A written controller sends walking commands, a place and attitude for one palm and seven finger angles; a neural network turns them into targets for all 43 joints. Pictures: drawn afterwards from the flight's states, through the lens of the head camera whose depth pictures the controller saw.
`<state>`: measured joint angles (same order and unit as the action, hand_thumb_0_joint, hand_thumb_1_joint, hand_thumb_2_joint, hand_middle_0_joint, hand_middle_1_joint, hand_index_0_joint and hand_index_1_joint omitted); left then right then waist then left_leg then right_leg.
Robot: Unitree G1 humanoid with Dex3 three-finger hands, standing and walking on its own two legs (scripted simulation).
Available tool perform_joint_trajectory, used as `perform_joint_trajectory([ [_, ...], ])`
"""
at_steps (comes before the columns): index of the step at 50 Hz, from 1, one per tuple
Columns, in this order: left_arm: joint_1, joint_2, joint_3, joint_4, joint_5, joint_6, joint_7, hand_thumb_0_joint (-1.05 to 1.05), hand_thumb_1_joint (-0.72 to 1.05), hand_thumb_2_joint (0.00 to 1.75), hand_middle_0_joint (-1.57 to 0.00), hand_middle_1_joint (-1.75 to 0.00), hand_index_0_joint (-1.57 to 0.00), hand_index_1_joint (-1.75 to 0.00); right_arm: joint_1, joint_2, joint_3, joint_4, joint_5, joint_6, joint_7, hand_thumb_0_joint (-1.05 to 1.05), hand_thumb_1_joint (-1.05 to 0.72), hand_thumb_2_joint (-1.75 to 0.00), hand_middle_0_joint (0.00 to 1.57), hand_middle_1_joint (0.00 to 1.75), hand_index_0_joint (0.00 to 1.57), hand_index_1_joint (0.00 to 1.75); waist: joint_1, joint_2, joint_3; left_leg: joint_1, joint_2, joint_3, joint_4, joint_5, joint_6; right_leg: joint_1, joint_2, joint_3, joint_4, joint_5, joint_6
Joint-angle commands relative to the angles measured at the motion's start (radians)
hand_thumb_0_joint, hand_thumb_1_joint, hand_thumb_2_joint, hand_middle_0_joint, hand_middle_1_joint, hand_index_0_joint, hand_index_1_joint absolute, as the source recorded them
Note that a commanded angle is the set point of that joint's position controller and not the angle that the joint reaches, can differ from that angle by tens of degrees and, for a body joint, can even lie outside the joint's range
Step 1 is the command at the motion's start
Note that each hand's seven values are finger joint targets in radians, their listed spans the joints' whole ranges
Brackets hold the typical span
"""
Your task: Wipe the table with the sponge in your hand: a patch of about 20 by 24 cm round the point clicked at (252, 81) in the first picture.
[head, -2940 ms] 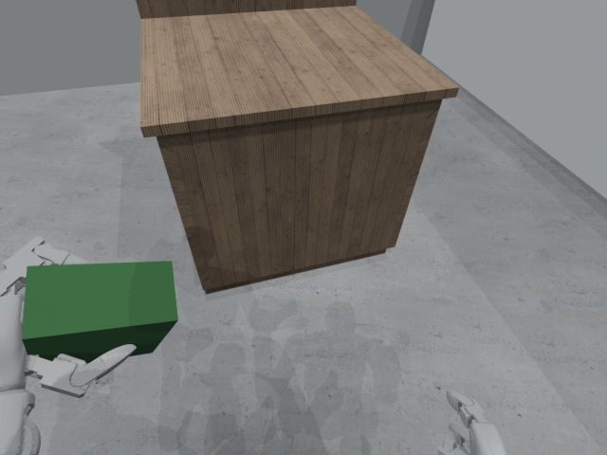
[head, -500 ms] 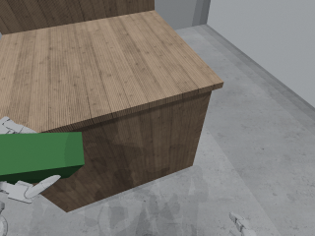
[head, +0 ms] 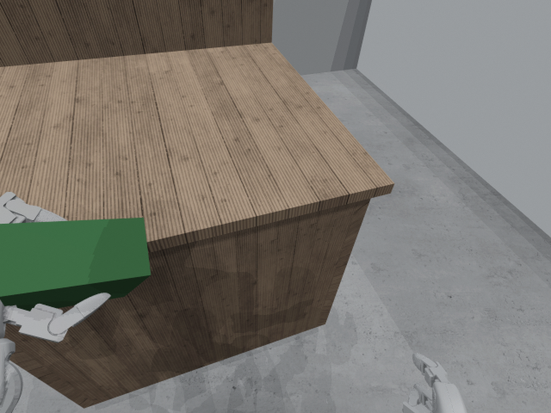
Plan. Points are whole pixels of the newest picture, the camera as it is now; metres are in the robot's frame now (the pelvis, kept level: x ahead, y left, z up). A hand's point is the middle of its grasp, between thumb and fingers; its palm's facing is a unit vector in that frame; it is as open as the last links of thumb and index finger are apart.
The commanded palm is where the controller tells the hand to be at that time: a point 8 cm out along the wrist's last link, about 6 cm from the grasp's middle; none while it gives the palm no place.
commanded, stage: take the last steps up to it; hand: left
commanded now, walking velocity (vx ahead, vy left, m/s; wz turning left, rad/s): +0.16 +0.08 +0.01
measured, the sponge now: (95, 266) +0.23 +0.22 +0.16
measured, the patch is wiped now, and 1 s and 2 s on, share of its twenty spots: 0.00 0.00 0.00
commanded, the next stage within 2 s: come to a stop and stand still in 0.14 s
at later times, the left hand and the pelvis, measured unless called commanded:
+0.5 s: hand (125, 254) +0.24 +0.19 +0.17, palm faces +0.35 -0.80 -0.49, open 10.3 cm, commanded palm +0.18 +0.24 +0.19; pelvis +0.02 -0.04 +0.02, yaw +1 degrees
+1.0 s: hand (1, 310) +0.17 +0.29 +0.16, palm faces +0.38 -0.84 -0.39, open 10.3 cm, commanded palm +0.12 +0.32 +0.19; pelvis -0.03 +0.04 +0.01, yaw +1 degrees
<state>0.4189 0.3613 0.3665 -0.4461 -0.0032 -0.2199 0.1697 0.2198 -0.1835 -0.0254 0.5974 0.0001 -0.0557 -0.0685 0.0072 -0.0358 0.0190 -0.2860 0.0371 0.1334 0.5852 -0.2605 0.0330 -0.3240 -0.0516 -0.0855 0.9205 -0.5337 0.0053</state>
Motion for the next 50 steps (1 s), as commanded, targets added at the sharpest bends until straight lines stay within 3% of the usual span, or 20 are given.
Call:
perform_joint_trajectory([
  [1,-0.133,0.149,0.040,-0.326,-0.003,-0.065,0.008,0.00,0.10,1.30,-1.20,-1.60,-1.20,-1.60,-0.076,-0.136,-0.030,-0.127,0.008,-0.085,0.007,0.00,-0.90,-0.90,0.20,0.30,0.20,0.30,-0.004,0.278,-0.058,0.122,0.268,-0.286,-0.267,0.167,0.159,-0.156,-0.026,0.024,0.043,0.051,0.017],
  [3,-0.094,0.161,0.064,-0.366,-0.010,-0.058,0.009,0.00,0.10,1.30,-1.20,-1.60,-1.20,-1.60,-0.078,-0.139,-0.028,-0.132,0.006,-0.098,0.011,0.00,-0.90,-0.90,0.20,0.30,0.20,0.30,-0.001,0.290,-0.079,0.075,0.224,-0.200,-0.276,0.142,0.126,-0.067,-0.008,-0.016,-0.033,0.102,0.022],
  [5,-0.052,0.143,0.063,-0.334,-0.016,-0.053,0.009,0.00,0.10,1.30,-1.20,-1.60,-1.20,-1.60,-0.076,-0.130,-0.018,-0.125,0.002,-0.103,0.014,0.00,-0.90,-0.90,0.20,0.30,0.20,0.30,-0.009,0.287,-0.065,0.021,0.227,-0.213,-0.302,0.090,0.121,-0.013,0.009,-0.038,-0.100,0.105,0.026],
  [10,-0.035,0.159,0.106,-0.212,-0.019,-0.036,0.015,0.00,0.10,1.30,-1.20,-1.60,-1.20,-1.60,-0.081,-0.121,-0.011,-0.112,0.003,-0.084,0.000,0.00,-0.90,-0.90,0.20,0.30,0.20,0.30,-0.001,0.164,-0.105,-0.039,0.193,-0.156,-0.163,-0.071,0.062,0.186,0.024,-0.061,-0.441,0.205,0.021],
  [11,-0.042,0.163,0.106,-0.181,-0.014,-0.034,0.013,0.00,0.10,1.30,-1.20,-1.60,-1.20,-1.60,-0.074,-0.111,-0.011,-0.110,0.004,-0.075,0.000,0.00,-0.90,-0.90,0.20,0.30,0.20,0.30,-0.009,0.068,-0.104,-0.075,0.145,-0.112,-0.052,-0.115,0.031,0.216,-0.039,0.034,-0.532,0.229,-0.010],
  [13,-0.051,0.193,0.110,-0.161,-0.019,-0.023,0.012,0.00,0.10,1.30,-1.20,-1.60,-1.20,-1.60,-0.097,-0.085,0.003,-0.131,0.003,-0.067,0.006,0.00,-0.90,-0.90,0.20,0.30,0.20,0.30,-0.007,-0.225,-0.070,-0.267,-0.016,-0.040,0.312,-0.268,-0.043,0.251,-0.342,0.491,-0.647,0.484,-0.156],
  [15,-0.069,0.170,0.095,-0.162,-0.031,-0.026,0.004,0.00,0.10,1.30,-1.20,-1.60,-1.20,-1.60,-0.103,-0.116,-0.015,-0.115,0.008,-0.070,0.021,0.00,-0.90,-0.90,0.20,0.30,0.20,0.30,-0.015,-0.174,-0.086,-0.290,0.011,-0.149,0.513,-0.220,-0.067,0.263,-0.365,0.433,-0.603,0.742,-0.178],
  [18,-0.040,0.189,0.115,-0.206,-0.016,-0.050,0.009,0.00,0.10,1.30,-1.20,-1.60,-1.20,-1.60,-0.141,-0.085,0.015,-0.117,0.003,-0.051,0.016,0.00,-0.90,-0.90,0.20,0.30,0.20,0.30,-0.015,-0.067,-0.109,-0.245,0.018,-0.119,0.425,-0.184,-0.079,0.300,-0.294,0.184,-0.491,1.112,-0.128],
  [20,0.013,0.194,0.132,-0.207,-0.014,-0.060,0.015,0.00,0.10,1.30,-1.20,-1.60,-1.20,-1.60,-0.139,-0.086,0.014,-0.129,-0.001,-0.046,0.006,0.00,-0.90,-0.90,0.20,0.30,0.20,0.30,-0.007,-0.096,-0.129,-0.202,0.002,-0.079,0.335,-0.140,-0.077,0.318,-0.262,0.122,-0.486,1.153,-0.107],
  [25,0.110,0.203,0.163,-0.301,-0.023,-0.055,0.031,0.00,0.10,1.30,-1.20,-1.60,-1.20,-1.60,-0.129,-0.092,-0.005,-0.180,-0.002,-0.039,0.000,0.00,-0.90,-0.90,0.20,0.30,0.20,0.30,0.020,-0.100,-0.174,-0.125,-0.015,-0.040,0.137,-0.100,-0.070,0.345,-0.262,0.136,-0.475,1.116,-0.121],
  [30,0.123,0.185,0.156,-0.336,-0.032,-0.035,0.035,0.00,0.10,1.30,-1.20,-1.60,-1.20,-1.60,-0.082,-0.110,-0.023,-0.190,-0.001,-0.016,-0.002,0.00,-0.90,-0.90,0.20,0.30,0.20,0.30,-0.014,-0.046,-0.214,0.087,-0.010,-0.044,-0.137,0.149,-0.066,0.265,-0.189,0.101,-0.406,0.876,-0.063],
  [31,-0.862,0.902,0.699,-0.410,0.058,-0.133,0.022,0.00,0.10,1.30,-1.20,-1.60,-1.20,-1.60,0.008,-0.143,-0.075,-0.186,-0.044,-0.114,-0.010,0.00,-0.90,-0.90,0.20,0.30,0.20,0.30,0.069,-0.090,-0.049,-0.115,-0.008,0.038,-0.083,0.104,-0.076,0.120,-0.140,0.208,-0.471,0.938,-0.029],
  [32,-0.267,0.348,0.313,0.169,-0.010,-0.089,-0.020,0.00,0.10,1.30,-1.20,-1.60,-1.20,-1.60,0.011,-0.092,-0.066,-0.117,-0.010,-0.115,0.010,0.00,-0.90,-0.90,0.20,0.30,0.20,0.30,0.028,-0.089,-0.206,-0.012,-0.029,-0.108,-0.040,0.168,-0.047,0.184,-0.223,0.265,-0.426,0.853,-0.112],
  [33,-0.216,0.284,0.259,0.003,-0.037,-0.075,-0.006,0.00,0.10,1.30,-1.20,-1.60,-1.20,-1.60,-0.040,-0.139,-0.066,-0.160,0.028,-0.103,0.026,0.00,-0.90,-0.90,0.20,0.30,0.20,0.30,0.018,0.034,-0.167,0.064,-0.010,-0.095,-0.096,0.185,-0.046,0.163,-0.198,0.271,-0.418,0.823,-0.109],
  [34,-0.196,0.246,0.205,0.119,-0.028,-0.073,-0.025,0.00,0.10,1.30,-1.20,-1.60,-1.20,-1.60,-0.012,-0.143,-0.054,-0.158,0.025,-0.112,0.028,0.00,-0.90,-0.90,0.20,0.30,0.20,0.30,0.022,0.058,-0.194,0.111,0.015,-0.051,-0.089,0.205,-0.045,0.155,-0.159,0.212,-0.434,0.720,-0.078],
  [36,-0.145,0.213,0.134,-0.074,-0.041,-0.090,-0.045,0.00,0.10,1.30,-1.20,-1.60,-1.20,-1.60,-0.049,-0.158,-0.050,-0.171,0.019,-0.119,0.042,0.00,-0.90,-0.90,0.20,0.30,0.20,0.30,0.028,0.248,-0.189,0.146,0.070,-0.137,-0.150,0.282,-0.004,0.122,-0.075,0.110,-0.399,0.501,-0.037],
  [38,-0.113,0.097,0.008,-0.197,-0.043,-0.096,-0.061,0.00,0.10,1.30,-1.20,-1.60,-1.20,-1.60,-0.104,-0.145,-0.035,-0.197,0.024,-0.140,0.069,0.00,-0.90,-0.90,0.20,0.30,0.20,0.30,0.040,0.277,-0.130,0.050,0.129,-0.193,-0.233,0.182,0.027,0.137,-0.017,0.049,-0.341,0.310,-0.020],
  [42,-0.147,0.144,0.045,-0.237,-0.017,-0.071,-0.047,0.00,0.10,1.30,-1.20,-1.60,-1.20,-1.60,-0.104,-0.158,-0.020,-0.215,0.019,-0.157,0.079,0.00,-0.90,-0.90,0.20,0.30,0.20,0.30,0.037,0.121,-0.052,-0.164,0.133,-0.215,-0.360,-0.294,0.021,0.220,0.023,0.033,-0.349,0.189,-0.016],
  [43,-0.171,0.227,0.124,-0.272,-0.016,-0.071,-0.032,0.00,0.10,1.30,-1.20,-1.60,-1.20,-1.60,-0.113,-0.161,-0.021,-0.218,0.018,-0.155,0.071,0.00,-0.90,-0.90,0.20,0.30,0.20,0.30,0.038,0.125,-0.059,-0.135,0.126,-0.206,-0.369,-0.313,0.016,0.209,0.029,0.032,-0.355,0.190,-0.014],
  [50,-0.270,0.204,0.158,-0.192,-0.019,-0.072,-0.035,0.00,0.10,1.30,-1.20,-1.60,-1.20,-1.60,-0.100,-0.125,-0.004,-0.205,-0.006,-0.148,0.052,0.00,-0.90,-0.90,0.20,0.30,0.20,0.30,0.031,0.200,-0.045,-0.162,0.120,-0.193,-0.431,-0.439,-0.012,0.246,0.064,0.017,-0.362,0.184,-0.030],
])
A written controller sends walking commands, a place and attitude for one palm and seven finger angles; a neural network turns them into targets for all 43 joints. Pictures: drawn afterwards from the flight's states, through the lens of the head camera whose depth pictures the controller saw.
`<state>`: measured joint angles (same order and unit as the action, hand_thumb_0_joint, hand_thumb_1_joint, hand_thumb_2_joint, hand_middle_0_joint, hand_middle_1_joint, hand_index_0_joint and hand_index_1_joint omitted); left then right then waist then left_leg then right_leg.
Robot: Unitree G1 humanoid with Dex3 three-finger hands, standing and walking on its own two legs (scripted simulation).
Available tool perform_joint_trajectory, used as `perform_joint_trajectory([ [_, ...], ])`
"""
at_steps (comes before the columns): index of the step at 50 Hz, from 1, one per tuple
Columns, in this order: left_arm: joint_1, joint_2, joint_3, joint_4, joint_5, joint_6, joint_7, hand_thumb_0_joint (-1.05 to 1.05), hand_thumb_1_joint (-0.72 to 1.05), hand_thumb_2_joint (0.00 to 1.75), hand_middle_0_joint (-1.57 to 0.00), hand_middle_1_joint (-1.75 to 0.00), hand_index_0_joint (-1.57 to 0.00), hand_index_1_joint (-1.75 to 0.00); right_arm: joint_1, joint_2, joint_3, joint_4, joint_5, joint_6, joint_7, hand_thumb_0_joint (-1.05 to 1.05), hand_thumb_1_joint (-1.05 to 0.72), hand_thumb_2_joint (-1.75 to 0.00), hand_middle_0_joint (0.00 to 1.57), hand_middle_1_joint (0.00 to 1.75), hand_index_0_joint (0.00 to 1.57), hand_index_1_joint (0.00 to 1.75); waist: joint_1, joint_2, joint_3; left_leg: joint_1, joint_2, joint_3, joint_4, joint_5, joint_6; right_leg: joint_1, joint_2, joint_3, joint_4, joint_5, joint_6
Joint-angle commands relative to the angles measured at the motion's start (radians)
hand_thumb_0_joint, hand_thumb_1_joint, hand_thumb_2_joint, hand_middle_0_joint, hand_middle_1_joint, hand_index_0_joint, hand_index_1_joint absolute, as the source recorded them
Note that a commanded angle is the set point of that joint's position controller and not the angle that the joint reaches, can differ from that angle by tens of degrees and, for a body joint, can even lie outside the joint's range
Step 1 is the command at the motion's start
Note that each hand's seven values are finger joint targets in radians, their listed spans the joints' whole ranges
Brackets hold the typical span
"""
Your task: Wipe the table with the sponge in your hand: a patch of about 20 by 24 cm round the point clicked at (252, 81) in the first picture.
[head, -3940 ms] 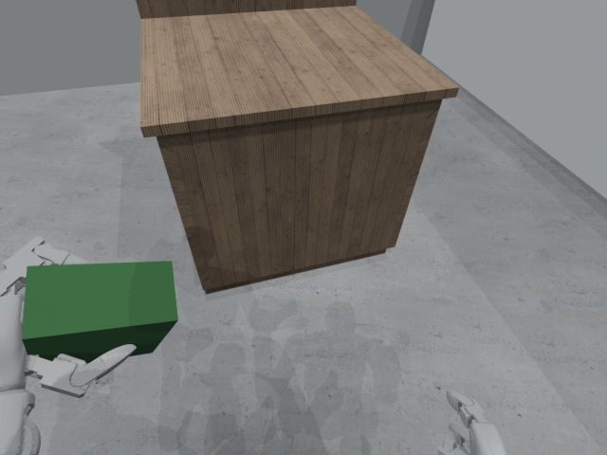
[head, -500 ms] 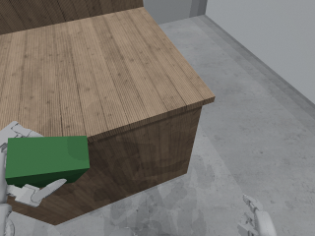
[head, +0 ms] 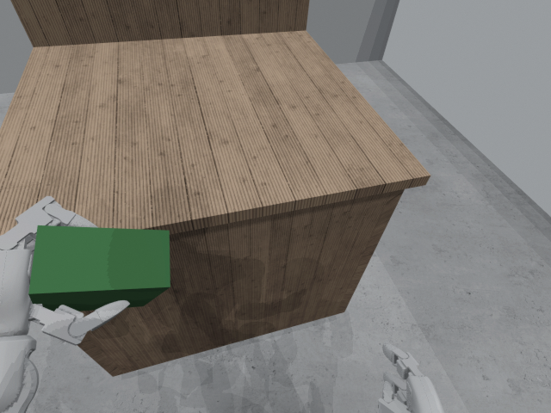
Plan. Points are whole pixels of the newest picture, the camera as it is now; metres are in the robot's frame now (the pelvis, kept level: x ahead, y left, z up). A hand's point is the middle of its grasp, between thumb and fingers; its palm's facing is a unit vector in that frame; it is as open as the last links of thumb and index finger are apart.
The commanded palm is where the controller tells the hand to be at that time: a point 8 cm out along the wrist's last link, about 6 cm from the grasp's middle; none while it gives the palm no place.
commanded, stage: come to a stop and stand still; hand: left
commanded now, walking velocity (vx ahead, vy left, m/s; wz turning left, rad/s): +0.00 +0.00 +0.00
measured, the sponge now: (119, 273) +0.23 +0.21 +0.14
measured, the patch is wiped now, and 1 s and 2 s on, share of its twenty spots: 0.00 0.00 0.00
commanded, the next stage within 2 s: look again from close up in 1.68 s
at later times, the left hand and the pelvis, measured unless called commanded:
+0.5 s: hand (4, 298) +0.17 +0.29 +0.17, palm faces +0.52 -0.77 -0.38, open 10.3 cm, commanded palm +0.12 +0.30 +0.18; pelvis -0.02 +0.00 +0.01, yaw +5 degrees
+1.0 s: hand (45, 283) +0.20 +0.27 +0.16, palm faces +0.51 -0.77 -0.38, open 10.3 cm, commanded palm +0.14 +0.29 +0.18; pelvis +0.01 -0.01 +0.01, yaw +7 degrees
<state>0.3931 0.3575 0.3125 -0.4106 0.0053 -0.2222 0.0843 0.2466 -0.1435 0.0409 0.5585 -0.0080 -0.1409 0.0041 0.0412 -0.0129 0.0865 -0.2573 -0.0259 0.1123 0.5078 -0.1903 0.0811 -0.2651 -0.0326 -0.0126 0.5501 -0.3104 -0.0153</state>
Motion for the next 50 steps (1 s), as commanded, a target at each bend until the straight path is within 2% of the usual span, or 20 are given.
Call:
perform_joint_trajectory([
  [1,-0.244,0.189,0.194,-0.217,-0.028,-0.068,0.046,0.00,0.10,1.30,-1.20,-1.60,-1.20,-1.60,-0.119,-0.170,-0.073,-0.161,0.003,-0.066,-0.018,0.00,-0.90,-0.90,0.20,0.30,0.20,0.30,-0.004,0.156,-0.126,-0.168,0.171,-0.154,-0.341,-0.494,-0.067,0.191,0.051,-0.055,-0.008,-0.036,-0.010],
  [3,-0.228,0.138,0.141,-0.203,-0.028,-0.062,0.035,0.00,0.10,1.30,-1.20,-1.60,-1.20,-1.60,-0.132,-0.168,-0.069,-0.158,0.003,-0.077,-0.014,0.00,-0.90,-0.90,0.20,0.30,0.20,0.30,-0.007,0.126,-0.141,-0.073,0.157,-0.132,-0.315,-0.439,-0.077,0.150,0.053,-0.030,-0.071,-0.022,-0.009],
  [5,-0.206,0.104,0.095,-0.170,-0.018,-0.048,0.029,0.00,0.10,1.30,-1.20,-1.60,-1.20,-1.60,-0.119,-0.171,-0.069,-0.146,0.005,-0.076,-0.011,0.00,-0.90,-0.90,0.20,0.30,0.20,0.30,-0.006,0.076,-0.129,-0.089,0.152,-0.139,-0.317,-0.460,-0.083,0.153,0.055,-0.017,-0.097,-0.039,-0.006],
  [9,-0.213,0.075,0.044,-0.166,-0.003,-0.026,0.026,0.00,0.10,1.30,-1.20,-1.60,-1.20,-1.60,-0.125,-0.176,-0.070,-0.136,0.008,-0.071,-0.009,0.00,-0.90,-0.90,0.20,0.30,0.20,0.30,-0.011,0.116,-0.103,-0.063,0.154,-0.139,-0.351,-0.472,-0.094,0.104,0.069,-0.008,-0.103,-0.035,0.000],
  [12,-0.218,0.125,0.092,-0.183,0.000,-0.023,0.034,0.00,0.10,1.30,-1.20,-1.60,-1.20,-1.60,-0.131,-0.176,-0.075,-0.142,0.002,-0.056,-0.012,0.00,-0.90,-0.90,0.20,0.30,0.20,0.30,-0.002,0.091,-0.096,-0.082,0.152,-0.122,-0.355,-0.475,-0.098,0.110,0.076,-0.004,-0.097,-0.036,-0.001],
  [13,-0.228,0.181,0.145,-0.218,-0.002,-0.027,0.039,0.00,0.10,1.30,-1.20,-1.60,-1.20,-1.60,-0.142,-0.176,-0.076,-0.146,-0.002,-0.055,-0.016,0.00,-0.90,-0.90,0.20,0.30,0.20,0.30,-0.002,0.109,-0.098,-0.030,0.139,-0.096,-0.344,-0.436,-0.105,0.072,0.079,0.003,-0.128,-0.039,-0.001],
  [14,-0.227,0.162,0.136,-0.227,-0.005,-0.034,0.040,0.00,0.10,1.30,-1.20,-1.60,-1.20,-1.60,-0.141,-0.174,-0.073,-0.147,-0.005,-0.052,-0.020,0.00,-0.90,-0.90,0.20,0.30,0.20,0.30,-0.006,0.111,-0.108,-0.032,0.137,-0.103,-0.333,-0.425,-0.101,0.087,0.068,0.005,-0.134,-0.026,-0.002],
  [18,-0.187,0.215,0.202,-0.276,-0.017,-0.043,0.039,0.00,0.10,1.30,-1.20,-1.60,-1.20,-1.60,-0.144,-0.174,-0.076,-0.162,-0.013,-0.045,-0.021,0.00,-0.90,-0.90,0.20,0.30,0.20,0.30,-0.003,0.086,-0.114,0.038,0.103,-0.061,-0.279,-0.341,-0.103,0.034,0.070,0.053,-0.213,-0.044,-0.016],
  [20,-0.173,0.177,0.170,-0.277,-0.020,-0.049,0.037,0.00,0.10,1.30,-1.20,-1.60,-1.20,-1.60,-0.138,-0.171,-0.072,-0.162,-0.009,-0.050,-0.022,0.00,-0.90,-0.90,0.20,0.30,0.20,0.30,-0.006,0.081,-0.137,0.072,0.108,-0.089,-0.267,-0.298,-0.096,0.037,0.066,0.069,-0.220,-0.012,-0.015],
  [23,-0.155,0.144,0.137,-0.258,-0.016,-0.048,0.033,0.00,0.10,1.30,-1.20,-1.60,-1.20,-1.60,-0.132,-0.182,-0.076,-0.153,-0.006,-0.064,-0.023,0.00,-0.90,-0.90,0.20,0.30,0.20,0.30,-0.012,0.135,-0.155,0.128,0.124,-0.100,-0.298,-0.325,-0.103,0.000,0.080,0.061,-0.212,-0.021,-0.008],
  [26,-0.155,0.110,0.100,-0.218,-0.007,-0.036,0.038,0.00,0.10,1.30,-1.20,-1.60,-1.20,-1.60,-0.123,-0.187,-0.077,-0.148,0.004,-0.063,-0.026,0.00,-0.90,-0.90,0.20,0.30,0.20,0.30,-0.009,0.144,-0.148,0.046,0.160,-0.140,-0.358,-0.437,-0.096,0.052,0.088,0.032,-0.141,-0.026,0.000],
  [32,-0.172,0.143,0.118,-0.209,-0.007,-0.019,0.044,0.00,0.10,1.30,-1.20,-1.60,-1.20,-1.60,-0.129,-0.178,-0.077,-0.149,-0.001,-0.041,-0.028,0.00,-0.90,-0.90,0.20,0.30,0.20,0.30,-0.004,0.080,-0.104,-0.035,0.145,-0.095,-0.334,-0.434,-0.095,0.080,0.078,0.030,-0.155,-0.033,-0.002],
  [33,-0.171,0.181,0.154,-0.230,-0.008,-0.017,0.046,0.00,0.10,1.30,-1.20,-1.60,-1.20,-1.60,-0.136,-0.178,-0.077,-0.150,-0.006,-0.040,-0.030,0.00,-0.90,-0.90,0.20,0.30,0.20,0.30,-0.004,0.079,-0.105,-0.001,0.126,-0.065,-0.307,-0.395,-0.101,0.051,0.078,0.045,-0.195,-0.039,-0.006],
  [36,-0.137,0.168,0.152,-0.238,-0.019,-0.025,0.042,0.00,0.10,1.30,-1.20,-1.60,-1.20,-1.60,-0.131,-0.169,-0.070,-0.152,-0.006,-0.042,-0.031,0.00,-0.90,-0.90,0.20,0.30,0.20,0.30,-0.008,0.019,-0.123,0.059,0.093,-0.069,-0.213,-0.243,-0.088,0.019,0.045,0.121,-0.278,-0.007,-0.018],
  [38,-0.120,0.189,0.174,-0.253,-0.020,-0.028,0.042,0.00,0.10,1.30,-1.20,-1.60,-1.20,-1.60,-0.136,-0.172,-0.070,-0.146,-0.009,-0.048,-0.031,0.00,-0.90,-0.90,0.20,0.30,0.20,0.30,-0.012,0.049,-0.141,0.103,0.081,-0.063,-0.190,-0.185,-0.091,-0.013,0.041,0.144,-0.299,-0.006,-0.020],
  [42,-0.101,0.141,0.135,-0.216,-0.017,-0.024,0.041,0.00,0.10,1.30,-1.20,-1.60,-1.20,-1.60,-0.117,-0.178,-0.078,-0.142,0.006,-0.038,-0.039,0.00,-0.90,-0.90,0.20,0.30,0.20,0.30,-0.016,0.086,-0.126,0.034,0.110,-0.111,-0.274,-0.405,-0.091,-0.003,0.069,0.106,-0.268,-0.121,-0.007],
  [43,-0.099,0.158,0.151,-0.218,-0.018,-0.020,0.043,0.00,0.10,1.30,-1.20,-1.60,-1.20,-1.60,-0.129,-0.177,-0.076,-0.140,0.002,-0.040,-0.043,0.00,-0.90,-0.90,0.20,0.30,0.20,0.30,-0.014,0.118,-0.119,0.048,0.114,-0.106,-0.283,-0.386,-0.090,-0.014,0.074,0.102,-0.260,-0.085,-0.008],
  [44,-0.124,0.137,0.125,-0.237,-0.018,-0.026,0.045,0.00,0.10,1.30,-1.20,-1.60,-1.20,-1.60,-0.119,-0.172,-0.070,-0.138,0.005,-0.042,-0.044,0.00,-0.90,-0.90,0.20,0.30,0.20,0.30,-0.018,0.115,-0.127,0.040,0.123,-0.128,-0.285,-0.368,-0.085,0.014,0.068,0.089,-0.237,-0.032,-0.004],
  [48,-0.122,0.182,0.154,-0.254,-0.020,-0.031,0.056,0.00,0.10,1.30,-1.20,-1.60,-1.20,-1.60,-0.123,-0.172,-0.069,-0.134,0.000,-0.051,-0.049,0.00,-0.90,-0.90,0.20,0.30,0.20,0.30,-0.016,0.086,-0.175,0.123,0.114,-0.100,-0.221,-0.149,-0.081,0.025,0.053,0.097,-0.241,0.107,0.001],
  [50,-0.094,0.145,0.126,-0.222,-0.019,-0.033,0.052,0.00,0.10,1.30,-1.20,-1.60,-1.20,-1.60,-0.116,-0.177,-0.073,-0.131,0.008,-0.050,-0.049,0.00,-0.90,-0.90,0.20,0.30,0.20,0.30,-0.016,0.093,-0.166,0.060,0.127,-0.130,-0.262,-0.318,-0.080,0.043,0.050,0.102,-0.242,-0.006,0.005],
])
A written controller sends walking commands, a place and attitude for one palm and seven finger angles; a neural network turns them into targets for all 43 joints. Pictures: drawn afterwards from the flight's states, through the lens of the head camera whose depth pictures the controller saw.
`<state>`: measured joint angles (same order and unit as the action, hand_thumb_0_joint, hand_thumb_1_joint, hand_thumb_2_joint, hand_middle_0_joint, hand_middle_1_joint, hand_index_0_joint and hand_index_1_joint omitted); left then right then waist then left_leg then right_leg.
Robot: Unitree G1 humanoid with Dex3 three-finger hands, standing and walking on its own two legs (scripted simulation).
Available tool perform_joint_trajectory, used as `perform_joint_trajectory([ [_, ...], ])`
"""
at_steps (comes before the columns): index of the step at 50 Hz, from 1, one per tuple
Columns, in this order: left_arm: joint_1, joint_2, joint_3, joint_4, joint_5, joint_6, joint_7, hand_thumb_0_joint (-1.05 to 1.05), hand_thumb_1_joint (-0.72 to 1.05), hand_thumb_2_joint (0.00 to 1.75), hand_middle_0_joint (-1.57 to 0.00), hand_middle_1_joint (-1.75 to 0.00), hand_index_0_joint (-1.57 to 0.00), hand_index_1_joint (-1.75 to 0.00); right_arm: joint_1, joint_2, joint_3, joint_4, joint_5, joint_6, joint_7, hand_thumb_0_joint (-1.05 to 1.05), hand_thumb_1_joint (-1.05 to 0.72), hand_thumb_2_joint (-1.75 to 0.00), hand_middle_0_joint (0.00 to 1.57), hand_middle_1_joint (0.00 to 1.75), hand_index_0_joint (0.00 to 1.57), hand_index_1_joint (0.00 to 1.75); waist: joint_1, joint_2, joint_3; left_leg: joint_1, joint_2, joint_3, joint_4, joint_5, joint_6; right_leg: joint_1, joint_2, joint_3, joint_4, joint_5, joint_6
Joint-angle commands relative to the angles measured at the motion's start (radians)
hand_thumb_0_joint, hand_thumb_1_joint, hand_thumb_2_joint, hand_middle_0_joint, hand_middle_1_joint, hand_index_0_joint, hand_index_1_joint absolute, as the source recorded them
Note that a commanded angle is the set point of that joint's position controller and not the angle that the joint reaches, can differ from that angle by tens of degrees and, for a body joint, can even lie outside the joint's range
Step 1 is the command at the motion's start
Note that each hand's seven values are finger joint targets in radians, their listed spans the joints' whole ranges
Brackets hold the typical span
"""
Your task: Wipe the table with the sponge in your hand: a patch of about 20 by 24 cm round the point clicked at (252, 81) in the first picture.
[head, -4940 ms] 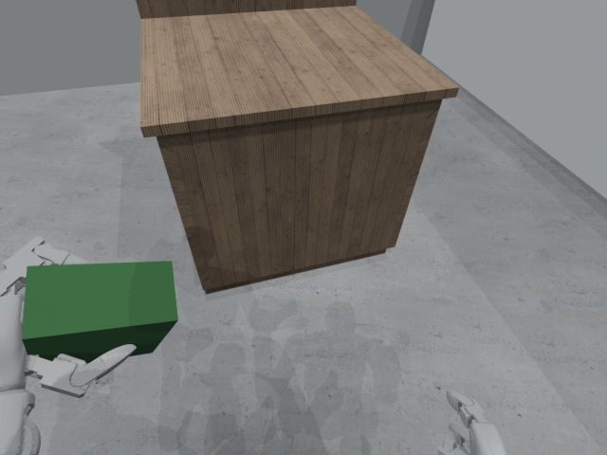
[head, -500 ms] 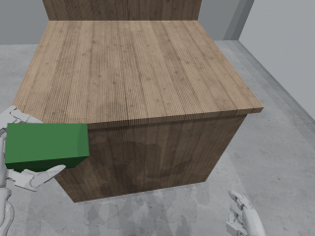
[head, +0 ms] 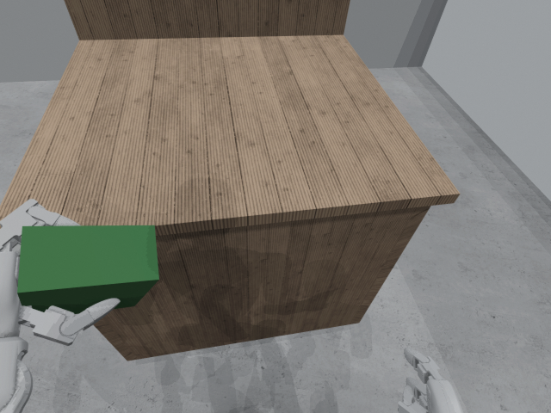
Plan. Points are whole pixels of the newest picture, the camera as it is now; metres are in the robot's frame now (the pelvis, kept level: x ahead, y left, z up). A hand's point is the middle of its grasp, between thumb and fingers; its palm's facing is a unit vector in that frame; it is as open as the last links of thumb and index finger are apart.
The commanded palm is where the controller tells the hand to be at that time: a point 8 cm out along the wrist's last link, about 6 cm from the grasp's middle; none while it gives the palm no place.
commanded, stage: come to a stop and stand still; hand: left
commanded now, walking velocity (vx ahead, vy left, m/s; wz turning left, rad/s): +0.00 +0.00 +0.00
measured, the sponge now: (107, 272) +0.23 +0.22 +0.13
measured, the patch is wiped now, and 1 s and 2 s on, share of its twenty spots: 0.00 0.00 0.00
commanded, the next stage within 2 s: look again from close up in 0.68 s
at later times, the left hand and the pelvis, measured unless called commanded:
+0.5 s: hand (111, 226) +0.28 +0.23 +0.15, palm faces +0.38 -0.84 -0.40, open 10.3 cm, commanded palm +0.22 +0.26 +0.17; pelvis +0.07 -0.02 +0.00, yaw +0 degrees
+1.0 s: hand (105, 235) +0.27 +0.23 +0.15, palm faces +0.39 -0.84 -0.37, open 10.3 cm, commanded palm +0.21 +0.27 +0.17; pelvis +0.06 -0.02 +0.00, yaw +1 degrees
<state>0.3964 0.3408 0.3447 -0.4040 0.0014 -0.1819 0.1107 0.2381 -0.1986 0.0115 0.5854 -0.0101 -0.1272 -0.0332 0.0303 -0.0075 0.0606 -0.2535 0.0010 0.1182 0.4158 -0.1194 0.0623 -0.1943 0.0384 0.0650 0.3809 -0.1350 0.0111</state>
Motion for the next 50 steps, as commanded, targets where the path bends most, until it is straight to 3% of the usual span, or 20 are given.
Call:
perform_joint_trajectory([
  [1,-0.081,0.154,0.092,-0.224,-0.015,-0.070,0.024,0.00,0.10,1.30,-1.20,-1.60,-1.20,-1.60,-0.109,-0.126,-0.047,-0.164,0.012,-0.060,-0.012,0.00,-0.90,-0.90,0.20,0.30,0.20,0.30,-0.005,0.101,-0.109,0.031,0.105,-0.144,-0.190,-0.446,-0.058,-0.042,-0.012,0.021,-0.065,-0.207,-0.024],
  [3,-0.095,0.183,0.114,-0.253,-0.012,-0.071,0.028,0.00,0.10,1.30,-1.20,-1.60,-1.20,-1.60,-0.123,-0.126,-0.045,-0.161,0.008,-0.058,-0.014,0.00,-0.90,-0.90,0.20,0.30,0.20,0.30,-0.003,0.141,-0.089,0.024,0.106,-0.146,-0.205,-0.438,-0.061,-0.053,-0.003,0.008,-0.051,-0.170,-0.028],
  [7,-0.065,0.172,0.110,-0.229,-0.024,-0.075,0.032,0.00,0.10,1.30,-1.20,-1.60,-1.20,-1.60,-0.106,-0.119,-0.044,-0.157,0.009,-0.054,-0.018,0.00,-0.90,-0.90,0.20,0.30,0.20,0.30,-0.005,0.031,-0.136,0.070,0.082,-0.123,-0.111,-0.234,-0.056,-0.027,-0.035,0.037,-0.080,-0.060,-0.029],
  [11,-0.065,0.166,0.100,-0.234,-0.033,-0.076,0.029,0.00,0.10,1.30,-1.20,-1.60,-1.20,-1.60,-0.106,-0.121,-0.044,-0.148,0.010,-0.049,-0.018,0.00,-0.90,-0.90,0.20,0.30,0.20,0.30,-0.011,0.059,-0.165,0.133,0.068,-0.105,-0.070,-0.061,-0.066,-0.034,-0.041,0.045,-0.072,0.049,-0.033],
  [13,-0.045,0.193,0.124,-0.232,-0.038,-0.071,0.031,0.00,0.10,1.30,-1.20,-1.60,-1.20,-1.60,-0.115,-0.122,-0.044,-0.150,0.007,-0.047,-0.022,0.00,-0.90,-0.90,0.20,0.30,0.20,0.30,-0.008,0.068,-0.181,0.162,0.065,-0.094,-0.054,0.017,-0.067,-0.030,-0.043,0.041,-0.067,0.112,-0.030],
  [16,-0.034,0.183,0.115,-0.244,-0.045,-0.070,0.029,0.00,0.10,1.30,-1.20,-1.60,-1.20,-1.60,-0.105,-0.117,-0.044,-0.153,0.013,-0.034,-0.023,0.00,-0.90,-0.90,0.20,0.30,0.20,0.30,-0.009,0.043,-0.224,0.187,0.065,-0.091,-0.026,0.150,-0.066,0.016,-0.052,0.024,-0.040,0.221,-0.027],
  [18,-0.020,0.206,0.129,-0.269,-0.048,-0.066,0.030,0.00,0.10,1.30,-1.20,-1.60,-1.20,-1.60,-0.121,-0.119,-0.045,-0.157,0.013,-0.030,-0.025,0.00,-0.90,-0.90,0.20,0.30,0.20,0.30,-0.009,0.065,-0.234,0.217,0.060,-0.076,-0.006,0.214,-0.068,0.007,-0.055,0.028,-0.035,0.282,-0.027],
  [20,-0.014,0.186,0.113,-0.279,-0.052,-0.065,0.031,0.00,0.10,1.30,-1.20,-1.60,-1.20,-1.60,-0.112,-0.112,-0.043,-0.160,0.017,-0.020,-0.026,0.00,-0.90,-0.90,0.20,0.30,0.20,0.30,-0.012,0.047,-0.251,0.221,0.065,-0.082,0.007,0.271,-0.068,0.032,-0.059,0.019,-0.017,0.329,-0.026],
  [22,-0.014,0.194,0.118,-0.293,-0.054,-0.064,0.032,0.00,0.10,1.30,-1.20,-1.60,-1.20,-1.60,-0.112,-0.115,-0.044,-0.163,0.017,-0.013,-0.026,0.00,-0.90,-0.90,0.20,0.30,0.20,0.30,-0.013,0.071,-0.255,0.231,0.064,-0.076,0.009,0.304,-0.070,0.035,-0.058,0.014,-0.014,0.351,-0.024],
  [23,0.015,0.217,0.142,-0.279,-0.057,-0.059,0.035,0.00,0.10,1.30,-1.20,-1.60,-1.20,-1.60,-0.125,-0.117,-0.043,-0.167,0.013,-0.012,-0.030,0.00,-0.90,-0.90,0.20,0.30,0.20,0.30,-0.009,0.068,-0.246,0.240,0.066,-0.072,0.016,0.314,-0.070,0.019,-0.059,0.018,-0.019,0.365,-0.024],
  [24,0.002,0.185,0.113,-0.286,-0.057,-0.060,0.033,0.00,0.10,1.30,-1.20,-1.60,-1.20,-1.60,-0.118,-0.113,-0.041,-0.165,0.018,-0.007,-0.029,0.00,-0.90,-0.90,0.20,0.30,0.20,0.30,-0.014,0.068,-0.249,0.224,0.071,-0.079,0.013,0.314,-0.070,0.039,-0.064,0.008,-0.010,0.354,-0.024],
  [28,0.023,0.210,0.137,-0.268,-0.062,-0.051,0.035,0.00,0.10,1.30,-1.20,-1.60,-1.20,-1.60,-0.126,-0.116,-0.043,-0.172,0.016,0.003,-0.035,0.00,-0.90,-0.90,0.20,0.30,0.20,0.30,-0.012,0.075,-0.232,0.241,0.073,-0.067,0.008,0.294,-0.069,0.009,-0.059,0.018,-0.025,0.344,-0.021],
  [29,0.007,0.179,0.107,-0.267,-0.061,-0.051,0.033,0.00,0.10,1.30,-1.20,-1.60,-1.20,-1.60,-0.118,-0.114,-0.041,-0.171,0.019,0.006,-0.034,0.00,-0.90,-0.90,0.20,0.30,0.20,0.30,-0.016,0.068,-0.229,0.220,0.077,-0.077,0.002,0.276,-0.068,0.027,-0.063,0.013,-0.021,0.327,-0.022],
  [33,0.001,0.201,0.123,-0.254,-0.061,-0.047,0.035,0.00,0.10,1.30,-1.20,-1.60,-1.20,-1.60,-0.128,-0.118,-0.045,-0.174,0.017,0.011,-0.040,0.00,-0.90,-0.90,0.20,0.30,0.20,0.30,-0.012,0.070,-0.214,0.222,0.074,-0.069,-0.009,0.225,-0.065,0.009,-0.059,0.024,-0.042,0.305,-0.021],
  [37,-0.026,0.181,0.099,-0.250,-0.060,-0.047,0.034,0.00,0.10,1.30,-1.20,-1.60,-1.20,-1.60,-0.118,-0.118,-0.044,-0.176,0.019,0.018,-0.039,0.00,-0.90,-0.90,0.20,0.30,0.20,0.30,-0.017,0.045,-0.210,0.200,0.070,-0.079,-0.021,0.182,-0.061,0.028,-0.059,0.025,-0.052,0.281,-0.020],
  [48,-0.031,0.200,0.109,-0.243,-0.060,-0.050,0.034,0.00,0.10,1.30,-1.20,-1.60,-1.20,-1.60,-0.130,-0.123,-0.043,-0.175,0.015,0.007,-0.043,0.00,-0.90,-0.90,0.20,0.30,0.20,0.30,-0.013,0.081,-0.152,0.153,0.066,-0.099,-0.088,-0.004,-0.062,0.001,-0.045,0.017,-0.094,0.099,-0.017],
  [50,-0.037,0.178,0.091,-0.238,-0.057,-0.053,0.032,0.00,0.10,1.30,-1.20,-1.60,-1.20,-1.60,-0.120,-0.120,-0.043,-0.173,0.018,0.008,-0.041,0.00,-0.90,-0.90,0.20,0.30,0.20,0.30,-0.017,0.076,-0.146,0.137,0.069,-0.105,-0.099,-0.038,-0.060,0.011,-0.043,0.014,-0.093,0.077,-0.018],
])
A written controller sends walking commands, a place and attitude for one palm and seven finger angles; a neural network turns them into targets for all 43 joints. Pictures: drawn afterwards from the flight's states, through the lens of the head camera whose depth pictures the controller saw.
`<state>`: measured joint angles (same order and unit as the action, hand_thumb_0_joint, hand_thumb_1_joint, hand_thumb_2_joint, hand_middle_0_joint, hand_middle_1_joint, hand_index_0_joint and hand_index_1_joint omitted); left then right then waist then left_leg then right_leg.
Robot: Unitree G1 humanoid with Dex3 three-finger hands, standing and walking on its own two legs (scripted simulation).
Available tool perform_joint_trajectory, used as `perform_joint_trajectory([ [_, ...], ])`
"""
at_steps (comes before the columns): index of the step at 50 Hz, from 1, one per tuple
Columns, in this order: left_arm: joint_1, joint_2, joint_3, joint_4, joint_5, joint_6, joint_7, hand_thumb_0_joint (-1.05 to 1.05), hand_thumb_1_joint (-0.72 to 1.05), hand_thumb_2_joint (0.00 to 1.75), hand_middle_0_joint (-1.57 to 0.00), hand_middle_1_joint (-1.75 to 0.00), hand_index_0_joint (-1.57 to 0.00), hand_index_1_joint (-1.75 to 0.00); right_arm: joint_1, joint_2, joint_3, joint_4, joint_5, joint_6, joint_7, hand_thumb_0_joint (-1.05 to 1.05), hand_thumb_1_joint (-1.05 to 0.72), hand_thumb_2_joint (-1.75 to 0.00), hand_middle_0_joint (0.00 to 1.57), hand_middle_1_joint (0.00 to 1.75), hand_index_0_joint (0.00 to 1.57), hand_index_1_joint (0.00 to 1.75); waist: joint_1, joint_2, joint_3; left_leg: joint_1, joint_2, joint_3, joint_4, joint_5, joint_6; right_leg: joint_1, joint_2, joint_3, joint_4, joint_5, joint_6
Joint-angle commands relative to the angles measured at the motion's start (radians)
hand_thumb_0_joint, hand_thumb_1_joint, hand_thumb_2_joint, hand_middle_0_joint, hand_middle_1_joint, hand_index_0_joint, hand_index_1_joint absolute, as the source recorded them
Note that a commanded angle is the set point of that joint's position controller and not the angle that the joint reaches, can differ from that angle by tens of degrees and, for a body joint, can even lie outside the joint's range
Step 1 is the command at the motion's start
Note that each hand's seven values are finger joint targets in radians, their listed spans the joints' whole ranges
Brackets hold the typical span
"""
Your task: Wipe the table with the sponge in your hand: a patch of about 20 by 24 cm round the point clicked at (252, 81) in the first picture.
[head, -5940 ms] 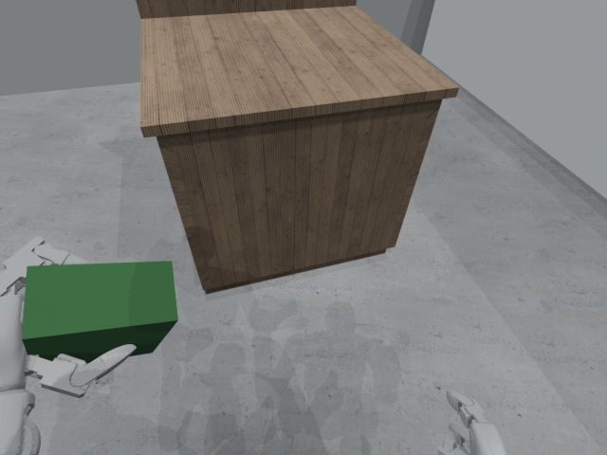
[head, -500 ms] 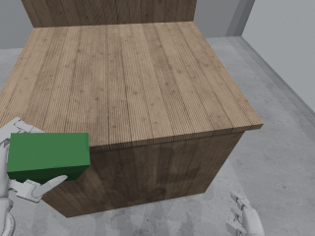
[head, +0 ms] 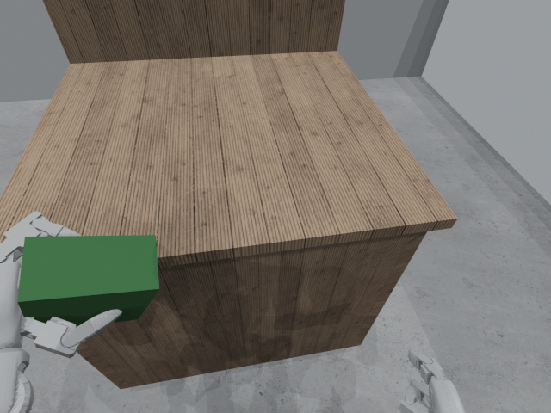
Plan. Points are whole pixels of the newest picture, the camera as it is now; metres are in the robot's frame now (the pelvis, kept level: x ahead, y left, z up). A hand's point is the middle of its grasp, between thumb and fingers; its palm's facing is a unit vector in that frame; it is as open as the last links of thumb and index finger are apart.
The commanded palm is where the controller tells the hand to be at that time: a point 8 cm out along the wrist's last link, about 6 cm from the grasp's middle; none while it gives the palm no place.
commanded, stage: look again from close up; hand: left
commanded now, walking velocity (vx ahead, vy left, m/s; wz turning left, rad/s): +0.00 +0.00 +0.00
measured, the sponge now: (110, 284) +0.23 +0.21 +0.13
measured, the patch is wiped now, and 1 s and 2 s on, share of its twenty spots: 0.00 0.00 0.00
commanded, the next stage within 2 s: shuffle to correct the standing spot in 0.06 s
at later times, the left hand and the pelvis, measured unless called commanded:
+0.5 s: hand (97, 267) +0.24 +0.23 +0.15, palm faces +0.39 -0.84 -0.38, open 10.3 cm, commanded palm +0.19 +0.26 +0.17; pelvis +0.01 -0.01 -0.01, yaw -3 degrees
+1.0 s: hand (179, 168) +0.39 +0.17 +0.17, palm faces +0.14 -0.86 -0.50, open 10.3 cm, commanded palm +0.34 +0.23 +0.17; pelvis +0.12 +0.00 -0.02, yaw -14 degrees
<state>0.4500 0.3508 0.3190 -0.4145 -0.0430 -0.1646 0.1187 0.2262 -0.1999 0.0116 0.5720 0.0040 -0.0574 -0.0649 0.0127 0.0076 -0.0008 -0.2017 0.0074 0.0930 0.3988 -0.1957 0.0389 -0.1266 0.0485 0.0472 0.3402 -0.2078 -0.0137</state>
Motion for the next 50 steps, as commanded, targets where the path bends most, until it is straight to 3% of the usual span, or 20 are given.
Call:
perform_joint_trajectory([
  [1,-0.084,0.172,0.123,-0.223,-0.013,-0.070,0.025,0.00,0.10,1.30,-1.20,-1.60,-1.20,-1.60,-0.107,-0.120,-0.043,-0.159,0.003,-0.063,-0.010,0.00,-0.90,-0.90,0.20,0.30,0.20,0.30,0.001,0.050,-0.083,0.079,0.062,-0.080,-0.085,0.023,-0.036,-0.056,-0.053,0.030,-0.057,0.142,0.009],
  [9,-0.092,0.159,0.108,-0.223,-0.010,-0.075,0.023,0.00,0.10,1.30,-1.20,-1.60,-1.20,-1.60,-0.106,-0.123,-0.045,-0.151,0.003,-0.074,-0.008,0.00,-0.90,-0.90,0.20,0.30,0.20,0.30,-0.002,0.050,-0.085,0.078,0.071,-0.088,-0.100,-0.050,-0.036,-0.065,-0.051,0.026,-0.053,0.089,0.009],
  [16,-0.142,0.152,0.107,-0.247,0.000,-0.072,0.032,0.00,0.10,1.30,-1.20,-1.60,-1.20,-1.60,-0.111,-0.137,-0.052,-0.152,0.003,-0.083,-0.016,0.00,-0.90,-0.90,0.20,0.30,0.20,0.30,-0.003,0.141,-0.055,0.037,0.197,-0.201,-0.160,-0.457,0.034,-0.188,-0.009,-0.013,0.157,-0.124,-0.008],
  [19,-0.158,0.155,0.108,-0.258,0.005,-0.069,0.037,0.00,0.10,1.30,-1.20,-1.60,-1.20,-1.60,-0.106,-0.132,-0.049,-0.148,-0.001,-0.090,-0.019,0.00,-0.90,-0.90,0.20,0.30,0.20,0.30,-0.003,0.143,-0.033,0.012,0.238,-0.207,-0.129,-0.443,0.061,-0.213,-0.024,-0.037,0.220,-0.119,-0.011],
  [21,-0.169,0.148,0.106,-0.245,0.007,-0.071,0.040,0.00,0.10,1.30,-1.20,-1.60,-1.20,-1.60,-0.098,-0.132,-0.050,-0.146,0.001,-0.089,-0.014,0.00,-0.90,-0.90,0.20,0.30,0.20,0.30,0.003,0.105,-0.031,-0.029,0.215,-0.159,-0.063,-0.379,0.052,-0.166,-0.035,-0.020,0.173,-0.102,-0.024],
  [23,-0.147,0.174,0.131,-0.234,0.003,-0.072,0.041,0.00,0.10,1.30,-1.20,-1.60,-1.20,-1.60,-0.107,-0.134,-0.057,-0.148,0.004,-0.092,-0.013,0.00,-0.90,-0.90,0.20,0.30,0.20,0.30,0.004,0.006,-0.028,-0.027,0.145,-0.067,0.082,-0.261,0.026,-0.169,-0.067,0.098,0.097,-0.040,-0.056],
  [26,-0.138,0.177,0.126,-0.220,0.000,-0.084,0.039,0.00,0.10,1.30,-1.20,-1.60,-1.20,-1.60,-0.101,-0.110,-0.055,-0.146,0.009,-0.080,0.008,0.00,-0.90,-0.90,0.20,0.30,0.20,0.30,0.011,-0.186,-0.025,-0.239,0.027,-0.006,0.425,-0.182,-0.031,-0.034,-0.267,0.505,-0.037,0.110,-0.189],
  [28,-0.147,0.202,0.147,-0.235,0.003,-0.107,0.041,0.00,0.10,1.30,-1.20,-1.60,-1.20,-1.60,-0.111,-0.117,-0.057,-0.151,0.017,-0.079,0.022,0.00,-0.90,-0.90,0.20,0.30,0.20,0.30,0.026,-0.132,-0.017,-0.441,0.032,-0.072,0.549,-0.313,-0.043,0.134,-0.323,0.584,0.002,0.340,-0.255],
  [30,-0.138,0.189,0.137,-0.236,0.005,-0.133,0.040,0.00,0.10,1.30,-1.20,-1.60,-1.20,-1.60,-0.096,-0.111,-0.050,-0.143,0.019,-0.072,0.033,0.00,-0.90,-0.90,0.20,0.30,0.20,0.30,0.027,-0.083,-0.035,-0.504,0.058,-0.118,0.529,-0.308,-0.032,0.233,-0.320,0.475,0.091,0.486,-0.253],
  [32,-0.123,0.194,0.145,-0.237,0.005,-0.150,0.043,0.00,0.10,1.30,-1.20,-1.60,-1.20,-1.60,-0.102,-0.099,-0.042,-0.143,0.013,-0.066,0.035,0.00,-0.90,-0.90,0.20,0.30,0.20,0.30,0.026,-0.070,-0.067,-0.398,0.045,-0.081,0.421,-0.225,-0.026,0.186,-0.268,0.348,0.111,0.487,-0.219],
  [35,-0.103,0.196,0.156,-0.277,-0.010,-0.146,0.032,0.00,0.10,1.30,-1.20,-1.60,-1.20,-1.60,-0.096,-0.100,-0.051,-0.138,0.010,-0.070,0.031,0.00,-0.90,-0.90,0.20,0.30,0.20,0.30,-0.003,-0.015,-0.112,0.045,-0.022,0.001,0.088,0.086,-0.021,-0.046,-0.142,0.177,0.242,0.410,-0.110],
  [36,-0.098,0.206,0.171,-0.314,-0.019,-0.148,0.026,0.00,0.10,1.30,-1.20,-1.60,-1.20,-1.60,-0.078,-0.118,-0.064,-0.140,0.014,-0.075,0.030,0.00,-0.90,-0.90,0.20,0.30,0.20,0.30,-0.026,0.058,-0.165,0.274,0.030,-0.081,0.048,0.191,0.017,-0.193,-0.085,0.121,0.410,0.347,-0.055],
  [37,-0.095,0.212,0.173,-0.370,-0.020,-0.156,0.023,0.00,0.10,1.30,-1.20,-1.60,-1.20,-1.60,-0.083,-0.141,-0.078,-0.149,0.015,-0.073,0.032,0.00,-0.90,-0.90,0.20,0.30,0.20,0.30,-0.029,0.232,-0.220,0.457,0.223,-0.303,0.060,0.316,0.100,-0.411,-0.014,0.032,0.621,-0.023,-0.006],
  [38,-0.074,0.218,0.176,-0.377,-0.011,-0.166,0.024,0.00,0.10,1.30,-1.20,-1.60,-1.20,-1.60,-0.081,-0.127,-0.079,-0.159,0.016,-0.085,0.032,0.00,-0.90,-0.90,0.20,0.30,0.20,0.30,-0.019,0.273,-0.223,0.436,0.353,-0.434,0.006,0.315,0.178,-0.471,0.000,0.006,0.808,-0.340,0.004],
  [39,-0.061,0.212,0.182,-0.351,-0.006,-0.159,0.027,0.00,0.10,1.30,-1.20,-1.60,-1.20,-1.60,-0.067,-0.115,-0.075,-0.152,0.010,-0.092,0.035,0.00,-0.90,-0.90,0.20,0.30,0.20,0.30,-0.023,0.187,-0.159,0.351,0.350,-0.461,-0.036,0.275,0.215,-0.516,-0.002,0.016,0.891,-0.330,-0.004],
  [40,-0.074,0.215,0.175,-0.377,-0.013,-0.148,0.024,0.00,0.10,1.30,-1.20,-1.60,-1.20,-1.60,-0.090,-0.117,-0.064,-0.145,-0.005,-0.095,0.034,0.00,-0.90,-0.90,0.20,0.30,0.20,0.30,-0.027,0.200,-0.109,0.273,0.355,-0.449,-0.056,0.260,0.229,-0.545,-0.051,0.019,0.927,-0.315,-0.001],
  [42,-0.090,0.224,0.183,-0.396,-0.007,-0.137,0.022,0.00,0.10,1.30,-1.20,-1.60,-1.20,-1.60,-0.093,-0.120,-0.067,-0.127,-0.005,-0.107,0.033,0.00,-0.90,-0.90,0.20,0.30,0.20,0.30,-0.020,0.175,-0.042,0.147,0.317,-0.317,-0.058,0.278,0.212,-0.527,-0.103,0.010,0.864,-0.258,-0.001],
  [45,-0.011,0.209,0.191,-0.373,-0.007,-0.123,0.022,0.00,0.10,1.30,-1.20,-1.60,-1.20,-1.60,-0.087,-0.114,-0.054,-0.135,0.004,-0.117,0.031,0.00,-0.90,-0.90,0.20,0.30,0.20,0.30,0.000,0.136,-0.053,0.068,0.249,-0.129,-0.009,0.447,0.112,-0.343,-0.098,-0.071,0.534,-0.128,-0.002],
  [49,0.038,0.227,0.246,-0.289,-0.019,-0.095,0.028,0.00,0.10,1.30,-1.20,-1.60,-1.20,-1.60,-0.080,-0.109,-0.035,-0.153,0.013,-0.105,0.025,0.00,-0.90,-0.90,0.20,0.30,0.20,0.30,-0.011,0.120,-0.125,0.014,0.203,-0.034,0.159,0.568,-0.008,-0.018,-0.030,-0.166,0.173,0.115,0.002],
  [50,0.023,0.224,0.247,-0.275,-0.017,-0.090,0.026,0.00,0.10,1.30,-1.20,-1.60,-1.20,-1.60,-0.085,-0.106,-0.035,-0.157,0.017,-0.099,0.025,0.00,-0.90,-0.90,0.20,0.30,0.20,0.30,-0.006,0.069,-0.144,-0.051,0.174,-0.010,0.250,0.500,-0.029,0.094,-0.047,-0.136,0.139,0.325,-0.007],
])
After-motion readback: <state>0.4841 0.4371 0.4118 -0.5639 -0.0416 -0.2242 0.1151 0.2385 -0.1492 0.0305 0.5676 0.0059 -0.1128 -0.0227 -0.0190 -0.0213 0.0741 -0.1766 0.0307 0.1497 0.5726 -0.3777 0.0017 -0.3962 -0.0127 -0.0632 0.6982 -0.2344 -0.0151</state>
